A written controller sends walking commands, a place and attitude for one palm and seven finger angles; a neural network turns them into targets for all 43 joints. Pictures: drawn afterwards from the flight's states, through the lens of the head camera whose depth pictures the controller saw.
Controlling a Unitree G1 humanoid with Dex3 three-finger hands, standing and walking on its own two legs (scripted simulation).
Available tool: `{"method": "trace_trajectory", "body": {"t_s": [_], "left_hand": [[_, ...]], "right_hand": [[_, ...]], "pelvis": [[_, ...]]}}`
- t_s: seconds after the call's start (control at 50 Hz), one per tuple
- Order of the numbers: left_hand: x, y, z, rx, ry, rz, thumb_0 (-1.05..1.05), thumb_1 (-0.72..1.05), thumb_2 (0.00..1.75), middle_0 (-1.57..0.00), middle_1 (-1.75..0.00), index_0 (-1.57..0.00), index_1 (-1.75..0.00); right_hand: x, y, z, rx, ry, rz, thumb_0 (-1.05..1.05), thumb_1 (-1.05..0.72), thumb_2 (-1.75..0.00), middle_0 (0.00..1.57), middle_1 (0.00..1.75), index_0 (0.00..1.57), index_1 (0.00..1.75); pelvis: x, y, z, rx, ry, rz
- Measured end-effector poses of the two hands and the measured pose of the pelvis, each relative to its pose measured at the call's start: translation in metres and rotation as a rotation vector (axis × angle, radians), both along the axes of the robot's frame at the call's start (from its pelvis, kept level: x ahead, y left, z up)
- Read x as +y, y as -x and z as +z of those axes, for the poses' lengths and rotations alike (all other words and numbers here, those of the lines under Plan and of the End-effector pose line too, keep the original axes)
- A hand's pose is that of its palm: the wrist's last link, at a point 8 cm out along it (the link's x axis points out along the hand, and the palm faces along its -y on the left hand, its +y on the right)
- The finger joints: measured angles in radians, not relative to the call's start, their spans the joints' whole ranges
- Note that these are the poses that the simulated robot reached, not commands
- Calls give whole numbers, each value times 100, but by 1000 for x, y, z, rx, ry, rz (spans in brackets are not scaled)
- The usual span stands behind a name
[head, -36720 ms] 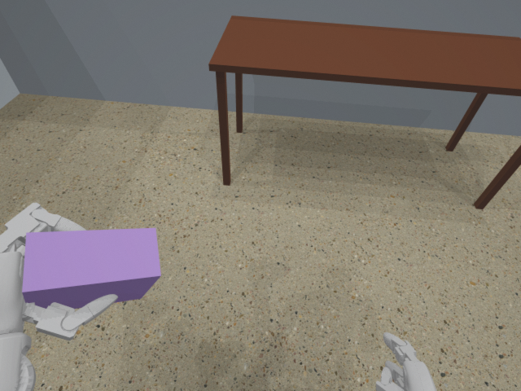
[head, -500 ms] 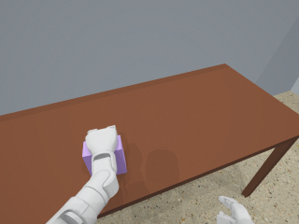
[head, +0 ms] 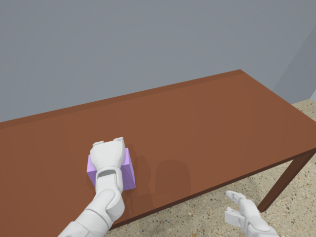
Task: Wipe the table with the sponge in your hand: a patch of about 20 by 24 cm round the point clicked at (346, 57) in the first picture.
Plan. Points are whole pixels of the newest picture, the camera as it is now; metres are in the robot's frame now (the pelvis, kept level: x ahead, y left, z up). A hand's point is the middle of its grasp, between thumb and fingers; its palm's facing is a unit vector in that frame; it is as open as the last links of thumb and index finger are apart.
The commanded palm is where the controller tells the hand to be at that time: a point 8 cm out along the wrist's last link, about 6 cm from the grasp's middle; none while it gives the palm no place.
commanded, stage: wipe back along the third lane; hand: left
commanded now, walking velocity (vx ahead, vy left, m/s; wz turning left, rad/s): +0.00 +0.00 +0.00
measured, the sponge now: (114, 176) +0.30 +0.17 -0.03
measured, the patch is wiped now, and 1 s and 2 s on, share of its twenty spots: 0.90 0.90 0.90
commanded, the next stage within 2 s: slide back across to the middle lane in 0.42 s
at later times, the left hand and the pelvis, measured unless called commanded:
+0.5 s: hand (114, 166) +0.30 +0.17 +0.02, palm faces -0.02 -0.06 -1.00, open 10.2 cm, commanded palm +0.26 +0.15 +0.05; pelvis -0.02 +0.01 +0.00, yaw +0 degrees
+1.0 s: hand (105, 171) +0.28 +0.18 +0.03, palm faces -0.01 -0.14 -0.99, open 10.2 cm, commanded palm +0.23 +0.20 +0.07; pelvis -0.01 +0.00 +0.00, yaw -1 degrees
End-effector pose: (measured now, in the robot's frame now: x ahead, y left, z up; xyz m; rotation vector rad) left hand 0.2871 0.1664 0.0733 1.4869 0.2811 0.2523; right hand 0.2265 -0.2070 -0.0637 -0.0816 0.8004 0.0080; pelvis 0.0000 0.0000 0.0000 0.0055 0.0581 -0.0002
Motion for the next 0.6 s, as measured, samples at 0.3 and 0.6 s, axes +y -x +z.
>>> {"method": "trace_trajectory", "body": {"t_s": [0.3,0.6], "left_hand": [[-4,5,0,-1,-12,-9,0,-48,107,-63,-142,-67,-142],[-1,2,0,10,6,-3,0,-50,107,-65,-140,-69,-140]], "right_hand": [[2,28,-13,55,-8,-20,1,-91,-90,20,30,19,30],[0,38,-14,56,9,-35,1,-91,-90,20,30,19,30]], "pelvis": [[6,10,-1,-5,0,-1],[4,17,-1,-3,0,-5]]}}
